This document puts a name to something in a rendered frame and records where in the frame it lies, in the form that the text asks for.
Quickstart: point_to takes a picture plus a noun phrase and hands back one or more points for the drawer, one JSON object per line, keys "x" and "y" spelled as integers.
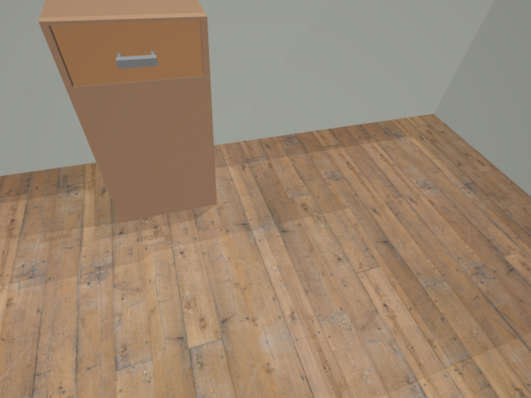
{"x": 90, "y": 50}

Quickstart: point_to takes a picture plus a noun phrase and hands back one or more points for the handle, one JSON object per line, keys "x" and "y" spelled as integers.
{"x": 136, "y": 61}

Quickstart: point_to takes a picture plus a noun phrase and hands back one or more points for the cabinet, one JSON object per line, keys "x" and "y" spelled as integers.
{"x": 152, "y": 139}

